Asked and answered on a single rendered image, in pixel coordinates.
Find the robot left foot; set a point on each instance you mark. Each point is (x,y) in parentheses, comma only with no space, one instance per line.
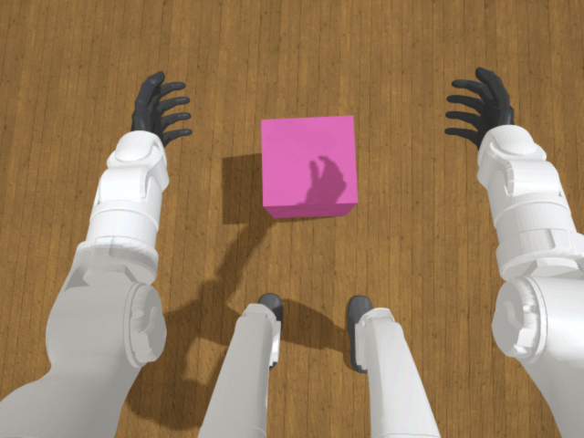
(274,303)

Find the robot left forearm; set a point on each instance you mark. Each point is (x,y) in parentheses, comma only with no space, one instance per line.
(120,243)

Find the robot right thigh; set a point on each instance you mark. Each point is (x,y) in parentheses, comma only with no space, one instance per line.
(399,407)

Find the robot right forearm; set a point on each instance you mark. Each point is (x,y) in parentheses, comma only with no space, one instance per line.
(535,230)

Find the left robot upper arm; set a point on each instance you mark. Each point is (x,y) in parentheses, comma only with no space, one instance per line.
(99,338)

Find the carton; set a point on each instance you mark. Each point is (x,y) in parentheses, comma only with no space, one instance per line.
(309,166)

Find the right robot hand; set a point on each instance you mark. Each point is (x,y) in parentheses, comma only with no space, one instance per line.
(494,106)

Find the left robot hand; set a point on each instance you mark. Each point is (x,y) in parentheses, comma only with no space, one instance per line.
(148,111)

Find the right robot upper arm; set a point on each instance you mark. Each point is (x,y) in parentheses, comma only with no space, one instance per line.
(539,320)

